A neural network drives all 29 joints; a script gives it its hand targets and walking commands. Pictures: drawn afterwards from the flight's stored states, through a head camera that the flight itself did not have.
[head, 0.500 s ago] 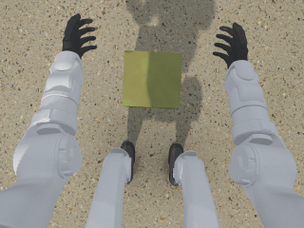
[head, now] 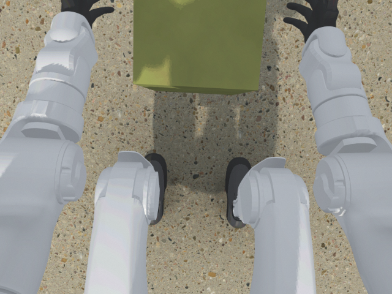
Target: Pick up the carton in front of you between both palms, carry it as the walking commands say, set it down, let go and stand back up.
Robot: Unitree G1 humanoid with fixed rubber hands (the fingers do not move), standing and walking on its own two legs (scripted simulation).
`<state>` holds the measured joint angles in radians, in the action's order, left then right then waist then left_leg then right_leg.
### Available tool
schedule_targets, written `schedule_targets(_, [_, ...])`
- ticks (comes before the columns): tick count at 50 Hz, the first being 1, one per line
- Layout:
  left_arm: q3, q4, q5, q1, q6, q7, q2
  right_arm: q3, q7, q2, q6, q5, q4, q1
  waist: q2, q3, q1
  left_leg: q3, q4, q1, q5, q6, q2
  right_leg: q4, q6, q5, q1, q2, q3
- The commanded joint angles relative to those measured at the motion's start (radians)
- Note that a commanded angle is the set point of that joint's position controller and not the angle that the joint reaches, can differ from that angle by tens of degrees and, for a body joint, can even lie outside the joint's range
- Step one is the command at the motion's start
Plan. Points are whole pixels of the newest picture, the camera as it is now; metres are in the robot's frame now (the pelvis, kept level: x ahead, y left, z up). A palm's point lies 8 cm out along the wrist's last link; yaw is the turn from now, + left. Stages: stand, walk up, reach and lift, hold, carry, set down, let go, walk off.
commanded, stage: reach and lift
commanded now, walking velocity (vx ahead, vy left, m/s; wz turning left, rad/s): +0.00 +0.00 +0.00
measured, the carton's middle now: (197, 42) +0.53 +0.02 -0.29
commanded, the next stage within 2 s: none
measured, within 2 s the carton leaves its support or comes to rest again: leaves its support in 1.04 s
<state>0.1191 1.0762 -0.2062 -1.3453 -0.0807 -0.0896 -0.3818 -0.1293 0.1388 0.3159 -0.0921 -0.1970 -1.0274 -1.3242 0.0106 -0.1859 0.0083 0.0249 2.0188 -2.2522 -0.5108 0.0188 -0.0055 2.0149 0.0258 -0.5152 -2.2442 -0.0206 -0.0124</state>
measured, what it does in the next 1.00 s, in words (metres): stands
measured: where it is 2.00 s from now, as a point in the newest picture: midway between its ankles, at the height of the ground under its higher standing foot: (196, 202)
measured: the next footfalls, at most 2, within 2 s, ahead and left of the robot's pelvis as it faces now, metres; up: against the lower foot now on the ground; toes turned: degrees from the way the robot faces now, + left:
none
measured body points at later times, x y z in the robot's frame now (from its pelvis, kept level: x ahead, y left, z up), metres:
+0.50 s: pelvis +0.01 +0.00 -0.04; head +0.37 +0.01 +0.22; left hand +0.54 +0.20 -0.22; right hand +0.55 -0.16 -0.22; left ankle +0.12 +0.12 -0.38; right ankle +0.12 -0.12 -0.38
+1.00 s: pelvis +0.00 +0.00 -0.05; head +0.36 +0.01 +0.21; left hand +0.55 +0.17 -0.22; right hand +0.55 -0.13 -0.22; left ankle +0.12 +0.12 -0.38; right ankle +0.12 -0.12 -0.38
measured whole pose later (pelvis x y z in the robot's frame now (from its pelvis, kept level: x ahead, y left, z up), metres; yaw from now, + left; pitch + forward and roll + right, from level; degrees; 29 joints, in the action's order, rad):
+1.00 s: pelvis +0.00 +0.00 -0.05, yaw +0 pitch +36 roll +0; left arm 0.09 1.14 -0.18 -1.47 -0.10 -0.15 -0.30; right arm -0.13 0.16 0.26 -0.10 -0.16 -1.14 -1.47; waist 0.01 -0.35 0.01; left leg 0.02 2.20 -2.30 -0.53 0.01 -0.01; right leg 2.20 0.03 -0.54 -2.29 -0.03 -0.03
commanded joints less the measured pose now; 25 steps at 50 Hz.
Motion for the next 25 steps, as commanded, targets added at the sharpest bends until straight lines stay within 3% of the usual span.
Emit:
schedule_targets(1, [0.0, 0.021, -0.001, -0.31, 0.035, 0.002, -0.136, -0.001, -0.003, 0.121, 0.034, -0.004, -0.014, -0.31, -0.009, 1.02, 0.008, -0.043, -0.126, 0.516, 0.086, 0.012, 0.003, -0.112, 0.017, 0.091, 0.55, -0.006, 0.039])
schedule_targets(5, [-0.02, 0.05, -0.015, -0.37, 0.061, -0.001, -0.16, 0.02, -0.006, 0.14, 0.059, -0.026, -0.05, -0.364, -0.01, 1.006, 0.015, -0.035, -0.068, 0.524, 0.134, 0.011, 0.01, -0.055, 0.017, 0.134, 0.546, -0.002, 0.032])
schedule_targets(9, [-0.062, -0.002, -0.054, -0.413, 0.084, -0.015, -0.177, 0.064, 0.003, 0.16, 0.085, -0.071, -0.005, -0.397, -0.02, 1.156, 0.019, -0.037, -0.01, 0.621, 0.255, 0.012, 0.007, 0.011, 0.016, 0.257, 0.619, -0.004, 0.038])
schedule_targets(14, [-0.091, -0.058, -0.086, -0.365, 0.086, -0.033, -0.136, 0.078, 0.013, 0.164, 0.093, -0.081, 0.06, -0.363, -0.014, 1.226, 0.001, -0.03, 0.017, 0.684, 0.355, 0.011, -0.015, 0.043, 0.013, 0.333, 0.622, -0.016, 0.052])
schedule_targets(16, [-0.095, -0.061, -0.087, -0.319, 0.088, -0.037, -0.114, 0.094, 0.008, 0.129, 0.093, -0.094, 0.042, -0.311, -0.015, 1.236, 0.01, -0.037, 0.023, 0.705, 0.383, 0.014, -0.02, 0.044, 0.016, 0.352, 0.627, -0.023, 0.053])
schedule_targets(25, [-0.047, 0.011, -0.035, -0.27, 0.091, -0.023, -0.067, 0.047, -0.008, 0.095, 0.096, -0.033, -0.034, -0.273, -0.026, 0.967, 0.003, -0.036, -0.013, 0.522, 0.241, 0.02, -0.021, 0.005, 0.019, 0.223, 0.465, -0.025, 0.038])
